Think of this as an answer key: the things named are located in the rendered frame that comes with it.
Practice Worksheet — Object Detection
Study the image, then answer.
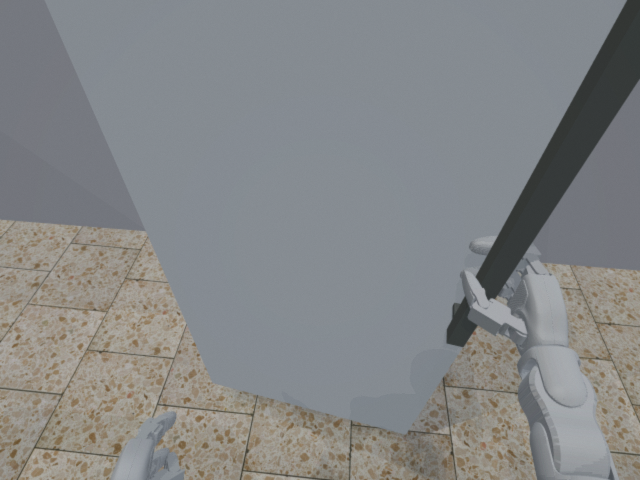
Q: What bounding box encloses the fridge door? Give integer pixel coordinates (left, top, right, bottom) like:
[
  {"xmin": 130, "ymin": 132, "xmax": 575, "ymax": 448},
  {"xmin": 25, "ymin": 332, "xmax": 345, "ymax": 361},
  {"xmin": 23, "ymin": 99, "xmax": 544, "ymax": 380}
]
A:
[{"xmin": 45, "ymin": 0, "xmax": 627, "ymax": 435}]

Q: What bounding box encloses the robot left hand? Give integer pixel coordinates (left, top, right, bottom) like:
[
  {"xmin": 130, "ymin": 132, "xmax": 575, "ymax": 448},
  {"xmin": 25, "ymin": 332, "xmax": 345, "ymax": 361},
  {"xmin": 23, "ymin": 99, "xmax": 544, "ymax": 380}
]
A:
[{"xmin": 110, "ymin": 411, "xmax": 185, "ymax": 480}]

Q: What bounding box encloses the right robot forearm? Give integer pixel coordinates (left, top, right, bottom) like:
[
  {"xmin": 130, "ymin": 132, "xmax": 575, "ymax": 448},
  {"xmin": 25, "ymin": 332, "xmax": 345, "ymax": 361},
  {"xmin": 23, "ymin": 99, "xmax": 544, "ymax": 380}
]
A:
[{"xmin": 517, "ymin": 344, "xmax": 619, "ymax": 480}]

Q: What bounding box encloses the handle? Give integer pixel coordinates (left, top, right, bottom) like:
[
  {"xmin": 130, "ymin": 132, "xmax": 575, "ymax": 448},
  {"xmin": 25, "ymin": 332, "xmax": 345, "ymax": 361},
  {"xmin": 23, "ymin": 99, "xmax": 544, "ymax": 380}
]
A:
[{"xmin": 446, "ymin": 0, "xmax": 640, "ymax": 347}]

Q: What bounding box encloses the robot right hand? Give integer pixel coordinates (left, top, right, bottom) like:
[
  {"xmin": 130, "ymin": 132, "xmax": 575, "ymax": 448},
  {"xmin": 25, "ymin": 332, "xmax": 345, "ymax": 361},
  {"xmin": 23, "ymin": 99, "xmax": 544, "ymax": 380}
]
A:
[{"xmin": 460, "ymin": 236, "xmax": 569, "ymax": 356}]

